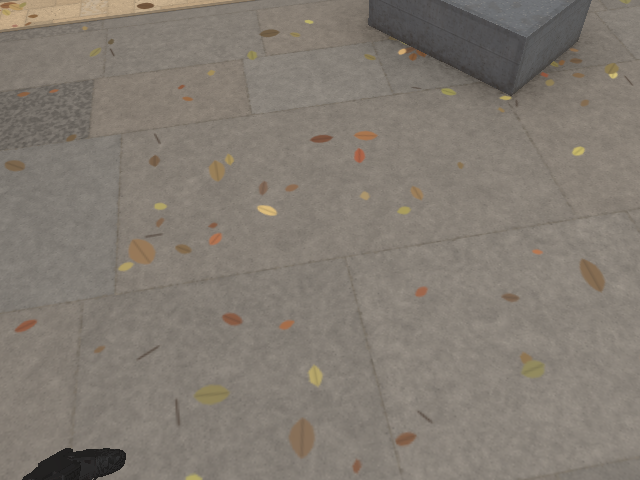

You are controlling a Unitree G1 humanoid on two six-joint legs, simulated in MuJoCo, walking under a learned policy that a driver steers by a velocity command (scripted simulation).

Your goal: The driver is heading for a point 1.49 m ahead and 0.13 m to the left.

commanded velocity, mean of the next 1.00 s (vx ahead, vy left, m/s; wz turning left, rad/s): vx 0.49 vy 0.00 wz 0.06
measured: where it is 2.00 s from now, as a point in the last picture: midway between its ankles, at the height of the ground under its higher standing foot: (279, 234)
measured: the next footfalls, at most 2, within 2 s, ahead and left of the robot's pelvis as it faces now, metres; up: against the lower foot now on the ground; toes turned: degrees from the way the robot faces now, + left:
left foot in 0.50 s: +0.48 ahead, +0.04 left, +0.00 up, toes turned -7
right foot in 0.96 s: +0.75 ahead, -0.18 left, +0.00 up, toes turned +12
